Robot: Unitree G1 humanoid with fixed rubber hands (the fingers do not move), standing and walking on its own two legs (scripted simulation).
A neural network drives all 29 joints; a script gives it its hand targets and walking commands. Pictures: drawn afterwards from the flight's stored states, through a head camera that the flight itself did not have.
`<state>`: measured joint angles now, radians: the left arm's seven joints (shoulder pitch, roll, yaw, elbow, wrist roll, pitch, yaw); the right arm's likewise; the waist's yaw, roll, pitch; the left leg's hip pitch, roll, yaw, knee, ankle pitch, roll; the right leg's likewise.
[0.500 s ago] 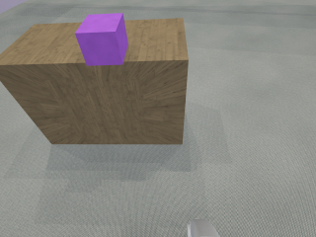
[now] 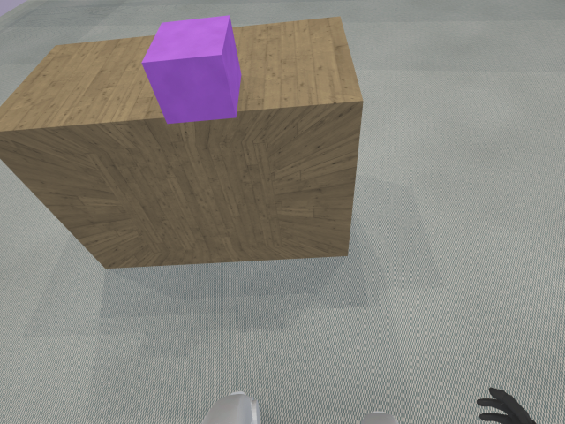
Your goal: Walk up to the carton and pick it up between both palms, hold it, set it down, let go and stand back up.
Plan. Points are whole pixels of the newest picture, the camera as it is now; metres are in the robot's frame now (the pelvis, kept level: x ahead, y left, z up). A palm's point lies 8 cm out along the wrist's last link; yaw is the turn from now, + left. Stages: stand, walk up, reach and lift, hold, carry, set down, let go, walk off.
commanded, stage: walk up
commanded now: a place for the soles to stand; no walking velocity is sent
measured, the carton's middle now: (198, 69) +0.91 +0.20 +0.06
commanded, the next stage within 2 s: none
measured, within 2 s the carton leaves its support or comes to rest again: neither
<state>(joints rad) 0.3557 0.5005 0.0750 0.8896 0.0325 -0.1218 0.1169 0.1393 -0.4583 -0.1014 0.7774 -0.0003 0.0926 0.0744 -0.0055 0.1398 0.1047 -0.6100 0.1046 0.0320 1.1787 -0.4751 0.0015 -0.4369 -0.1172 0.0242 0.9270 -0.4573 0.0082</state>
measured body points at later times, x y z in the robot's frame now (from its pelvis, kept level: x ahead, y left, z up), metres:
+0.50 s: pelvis +0.05 +0.08 +0.02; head +0.08 +0.06 +0.46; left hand +0.12 +0.45 -0.05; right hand +0.12 -0.25 -0.10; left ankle +0.06 +0.16 -0.68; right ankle +0.12 -0.06 -0.65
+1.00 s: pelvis +0.04 +0.09 +0.01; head +0.07 +0.05 +0.46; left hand +0.11 +0.44 -0.06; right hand +0.10 -0.25 -0.11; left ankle +0.03 +0.19 -0.68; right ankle +0.10 -0.06 -0.67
